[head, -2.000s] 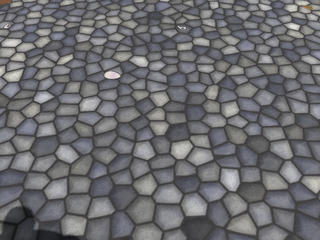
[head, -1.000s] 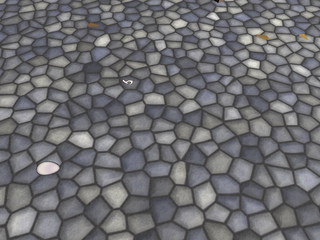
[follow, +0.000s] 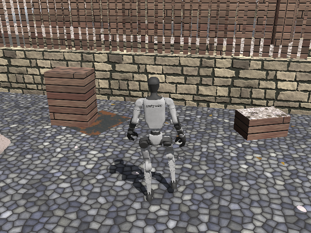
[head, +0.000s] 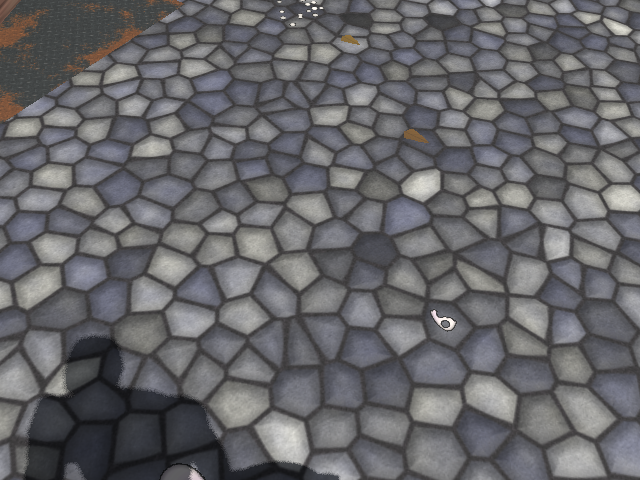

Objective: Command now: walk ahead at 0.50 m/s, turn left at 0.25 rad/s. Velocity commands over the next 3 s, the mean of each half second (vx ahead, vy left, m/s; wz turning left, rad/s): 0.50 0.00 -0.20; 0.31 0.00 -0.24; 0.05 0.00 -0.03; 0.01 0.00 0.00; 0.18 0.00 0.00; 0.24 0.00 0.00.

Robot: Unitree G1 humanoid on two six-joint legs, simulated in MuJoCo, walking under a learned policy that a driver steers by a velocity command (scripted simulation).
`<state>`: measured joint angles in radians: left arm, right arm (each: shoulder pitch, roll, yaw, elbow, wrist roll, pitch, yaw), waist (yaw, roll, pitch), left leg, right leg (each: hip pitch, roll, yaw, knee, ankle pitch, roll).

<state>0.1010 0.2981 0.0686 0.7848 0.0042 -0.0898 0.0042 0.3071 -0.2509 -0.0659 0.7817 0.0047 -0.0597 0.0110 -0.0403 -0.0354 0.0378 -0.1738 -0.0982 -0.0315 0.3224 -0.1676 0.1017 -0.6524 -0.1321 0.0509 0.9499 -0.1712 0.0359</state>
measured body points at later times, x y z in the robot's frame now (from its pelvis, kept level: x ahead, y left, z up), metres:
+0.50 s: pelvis +0.30 -0.08 +0.00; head +0.33 -0.09 +0.44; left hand +0.42 +0.18 -0.12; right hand +0.41 -0.37 -0.11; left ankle +0.34 +0.08 -0.68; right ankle +0.31 -0.15 -0.75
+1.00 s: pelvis +0.53 -0.07 -0.01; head +0.56 -0.07 +0.44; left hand +0.71 +0.17 -0.14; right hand +0.59 -0.34 -0.12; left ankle +0.62 +0.01 -0.75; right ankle +0.48 -0.21 -0.72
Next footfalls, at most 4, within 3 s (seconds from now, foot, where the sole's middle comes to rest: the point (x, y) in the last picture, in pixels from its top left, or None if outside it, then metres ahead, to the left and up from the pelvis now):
0.28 right None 0.35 -0.15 -0.78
0.76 left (308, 390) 0.66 0.00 -0.78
1.08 right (419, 433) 0.56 -0.24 -0.78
2.76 left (343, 280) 0.96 -0.10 -0.78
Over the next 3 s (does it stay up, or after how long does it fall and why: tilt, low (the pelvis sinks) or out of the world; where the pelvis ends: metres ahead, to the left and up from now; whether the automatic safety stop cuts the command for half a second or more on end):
stays up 0.82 -0.14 -0.01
